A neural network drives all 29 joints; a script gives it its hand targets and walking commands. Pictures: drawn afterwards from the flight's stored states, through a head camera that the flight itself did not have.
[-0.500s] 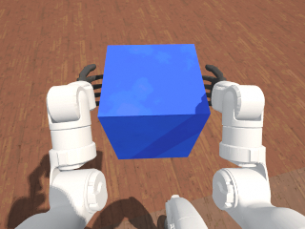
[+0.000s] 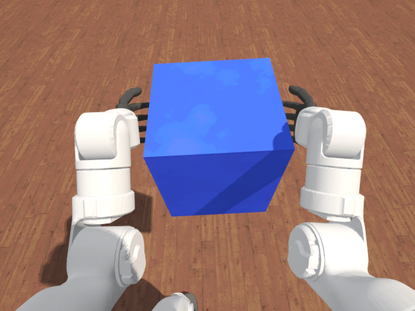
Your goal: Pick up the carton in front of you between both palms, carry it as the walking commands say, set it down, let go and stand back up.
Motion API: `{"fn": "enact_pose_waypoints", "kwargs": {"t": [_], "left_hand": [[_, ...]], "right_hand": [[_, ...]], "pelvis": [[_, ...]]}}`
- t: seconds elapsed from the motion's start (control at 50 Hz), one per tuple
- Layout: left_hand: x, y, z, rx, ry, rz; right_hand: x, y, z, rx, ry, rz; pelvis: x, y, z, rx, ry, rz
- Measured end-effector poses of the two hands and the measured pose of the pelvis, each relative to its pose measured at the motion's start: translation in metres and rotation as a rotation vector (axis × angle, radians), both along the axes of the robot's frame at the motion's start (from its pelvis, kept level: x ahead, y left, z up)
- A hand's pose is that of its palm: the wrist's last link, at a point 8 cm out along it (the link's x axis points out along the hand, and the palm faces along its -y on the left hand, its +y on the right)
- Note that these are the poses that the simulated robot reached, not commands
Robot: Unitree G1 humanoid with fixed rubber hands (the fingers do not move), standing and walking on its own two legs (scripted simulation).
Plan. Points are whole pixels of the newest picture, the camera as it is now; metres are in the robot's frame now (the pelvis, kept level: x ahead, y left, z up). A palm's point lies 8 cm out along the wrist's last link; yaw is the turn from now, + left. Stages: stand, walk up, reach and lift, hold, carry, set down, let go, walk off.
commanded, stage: carry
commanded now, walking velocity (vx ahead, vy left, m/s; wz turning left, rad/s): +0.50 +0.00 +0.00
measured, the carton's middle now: (215, 145) +0.41 +0.02 +0.09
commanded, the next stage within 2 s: none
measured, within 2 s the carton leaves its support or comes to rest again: neither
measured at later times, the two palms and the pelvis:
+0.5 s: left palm (173, 65) +0.69 +0.15 +0.10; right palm (283, 68) +0.69 -0.15 +0.10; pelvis +0.35 +0.00 -0.01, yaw +0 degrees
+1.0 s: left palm (174, 26) +0.90 +0.17 +0.11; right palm (267, 27) +0.89 -0.12 +0.11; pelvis +0.62 +0.03 +0.00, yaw -2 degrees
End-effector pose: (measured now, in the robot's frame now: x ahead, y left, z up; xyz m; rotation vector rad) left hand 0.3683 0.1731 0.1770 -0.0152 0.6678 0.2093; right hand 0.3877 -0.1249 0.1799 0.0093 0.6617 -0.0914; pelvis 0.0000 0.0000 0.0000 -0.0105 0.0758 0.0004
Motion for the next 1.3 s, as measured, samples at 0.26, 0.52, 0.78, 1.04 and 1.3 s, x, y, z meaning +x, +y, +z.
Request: {"fn": "enact_pose_waypoints", "kwargs": {"t": [0.26, 0.52, 0.78, 1.04, 1.3], "left_hand": [[0.18, -0.024, -0.037, 0.0, 0.171, -0.17], [0.327, -0.024, -0.086, -0.009, 0.1, -0.036], [0.414, -0.011, -0.08, -0.019, 0.083, 0.047], [0.538, 0.0, -0.075, -0.046, 0.047, -0.052], [0.562, -0.014, -0.09, -0.024, 0.064, -0.083]], "right_hand": [[0.129, -0.022, -0.034, -0.053, 0.168, -0.141], [0.311, -0.025, -0.086, 0.004, 0.094, -0.068], [0.415, -0.01, -0.087, 0.014, 0.068, -0.011], [0.511, 0.001, -0.069, -0.022, 0.029, -0.104], [0.527, -0.013, -0.089, -0.011, 0.046, -0.129]], "pelvis": [[0.167, 0.032, 0.016, -0.038, 0.008, -0.024], [0.364, 0.0, -0.01, -0.017, -0.005, 0.01], [0.513, -0.002, 0.02, 0.038, -0.006, 0.028], [0.633, 0.029, 0.003, 0.031, -0.03, -0.034], [0.656, 0.025, -0.003, 0.029, -0.016, -0.056]]}}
